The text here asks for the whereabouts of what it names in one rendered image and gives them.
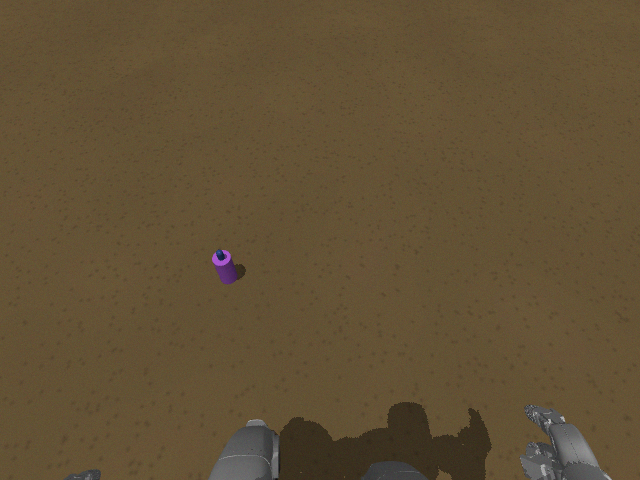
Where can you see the right robot hand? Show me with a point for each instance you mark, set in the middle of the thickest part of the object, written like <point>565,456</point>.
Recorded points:
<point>546,462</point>

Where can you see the right robot arm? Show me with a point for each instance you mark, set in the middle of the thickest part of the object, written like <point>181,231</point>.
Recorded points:
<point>583,471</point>

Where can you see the bottle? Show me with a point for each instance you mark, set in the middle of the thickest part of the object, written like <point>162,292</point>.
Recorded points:
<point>225,267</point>

